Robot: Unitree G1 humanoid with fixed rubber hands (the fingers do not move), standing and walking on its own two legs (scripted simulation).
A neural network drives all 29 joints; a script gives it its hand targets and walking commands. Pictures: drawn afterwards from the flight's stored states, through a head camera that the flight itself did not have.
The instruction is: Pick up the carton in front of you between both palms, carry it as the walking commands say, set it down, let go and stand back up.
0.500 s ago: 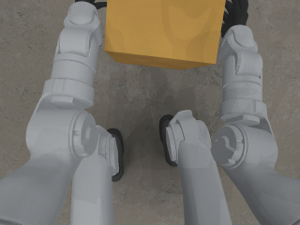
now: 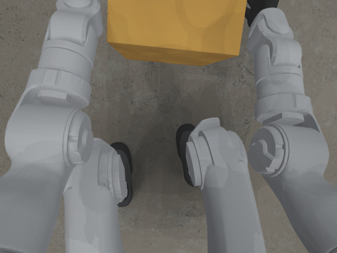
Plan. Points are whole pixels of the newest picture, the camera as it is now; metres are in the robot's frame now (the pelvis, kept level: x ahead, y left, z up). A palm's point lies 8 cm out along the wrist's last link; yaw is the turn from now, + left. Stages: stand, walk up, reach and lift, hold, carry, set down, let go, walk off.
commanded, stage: set down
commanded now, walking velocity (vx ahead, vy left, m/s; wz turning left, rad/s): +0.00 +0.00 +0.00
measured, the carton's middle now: (172, 7) +0.54 -0.09 -0.24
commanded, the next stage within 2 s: none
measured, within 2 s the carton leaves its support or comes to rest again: rests again in 0.28 s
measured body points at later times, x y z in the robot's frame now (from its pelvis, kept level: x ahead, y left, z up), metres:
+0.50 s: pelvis -0.01 +0.01 -0.01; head +0.36 -0.01 +0.23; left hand +0.58 +0.05 -0.19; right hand +0.51 -0.25 -0.18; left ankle +0.09 +0.11 -0.35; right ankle +0.11 -0.12 -0.35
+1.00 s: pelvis -0.01 +0.00 -0.01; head +0.37 -0.01 +0.21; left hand +0.58 +0.10 -0.21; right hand +0.49 -0.27 -0.21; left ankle +0.09 +0.11 -0.35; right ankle +0.11 -0.12 -0.35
